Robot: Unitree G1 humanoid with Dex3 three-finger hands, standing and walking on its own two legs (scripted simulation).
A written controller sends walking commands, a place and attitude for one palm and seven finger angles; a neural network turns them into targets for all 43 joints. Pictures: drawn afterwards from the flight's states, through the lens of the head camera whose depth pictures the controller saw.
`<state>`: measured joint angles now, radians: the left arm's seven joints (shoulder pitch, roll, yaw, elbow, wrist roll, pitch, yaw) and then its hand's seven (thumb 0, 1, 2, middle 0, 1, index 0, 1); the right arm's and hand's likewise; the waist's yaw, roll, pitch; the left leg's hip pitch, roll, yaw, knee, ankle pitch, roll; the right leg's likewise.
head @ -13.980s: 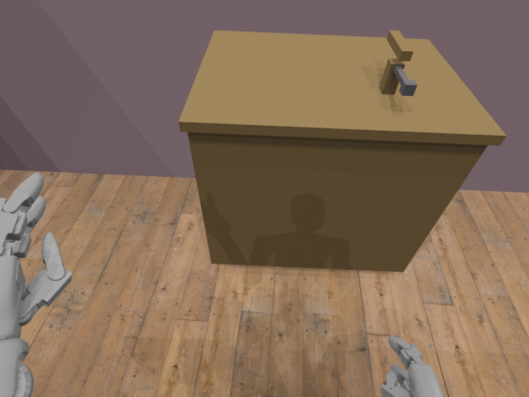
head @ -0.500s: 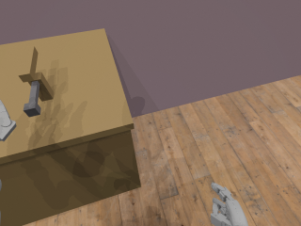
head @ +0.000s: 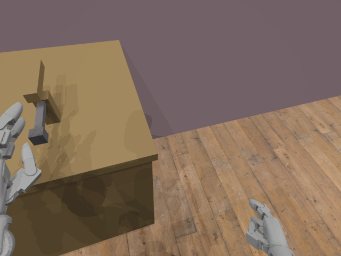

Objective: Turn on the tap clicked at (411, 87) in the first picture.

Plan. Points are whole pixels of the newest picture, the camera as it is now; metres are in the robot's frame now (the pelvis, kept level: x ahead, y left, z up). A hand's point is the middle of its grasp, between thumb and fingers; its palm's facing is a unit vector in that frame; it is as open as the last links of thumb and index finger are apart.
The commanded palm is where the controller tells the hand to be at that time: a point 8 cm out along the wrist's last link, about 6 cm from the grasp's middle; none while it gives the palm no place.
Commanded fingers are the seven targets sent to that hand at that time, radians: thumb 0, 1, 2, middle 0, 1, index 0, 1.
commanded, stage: come to a stop and stand still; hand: left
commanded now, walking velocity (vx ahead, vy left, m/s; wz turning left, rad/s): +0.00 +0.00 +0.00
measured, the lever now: (38, 136) +0.33 +0.32 +0.10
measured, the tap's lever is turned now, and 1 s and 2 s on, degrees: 0 0 0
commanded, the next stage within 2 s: look again from close up in 0.50 s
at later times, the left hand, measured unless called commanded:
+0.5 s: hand (13, 185) +0.19 +0.27 +0.15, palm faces +0.40 -0.85 -0.34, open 7.4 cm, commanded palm +0.14 +0.30 +0.18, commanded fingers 0.00 0.90 0.90 -0.20 -0.30 -0.20 -0.30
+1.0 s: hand (17, 190) +0.18 +0.26 +0.16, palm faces +0.42 -0.84 -0.33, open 7.4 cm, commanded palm +0.13 +0.29 +0.18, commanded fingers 0.00 0.90 0.90 -0.20 -0.30 -0.20 -0.30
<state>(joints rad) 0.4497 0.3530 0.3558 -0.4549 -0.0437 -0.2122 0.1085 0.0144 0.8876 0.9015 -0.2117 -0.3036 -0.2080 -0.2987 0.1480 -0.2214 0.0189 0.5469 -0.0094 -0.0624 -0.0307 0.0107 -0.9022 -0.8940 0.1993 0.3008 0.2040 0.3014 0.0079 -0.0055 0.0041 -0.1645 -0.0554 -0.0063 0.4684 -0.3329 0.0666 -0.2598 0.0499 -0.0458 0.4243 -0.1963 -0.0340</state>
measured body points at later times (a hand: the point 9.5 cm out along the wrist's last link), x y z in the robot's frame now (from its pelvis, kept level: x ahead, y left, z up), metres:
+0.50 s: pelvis -0.03 +0.02 +0.00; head -0.03 +0.04 +0.45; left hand +0.17 +0.32 +0.17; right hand +0.13 -0.20 -0.08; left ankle -0.06 +0.07 -0.74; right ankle +0.01 -0.10 -0.74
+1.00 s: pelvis -0.03 +0.01 +0.00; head -0.03 +0.02 +0.45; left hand +0.15 +0.30 +0.18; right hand +0.16 -0.21 -0.07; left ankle -0.06 +0.07 -0.74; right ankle +0.01 -0.10 -0.74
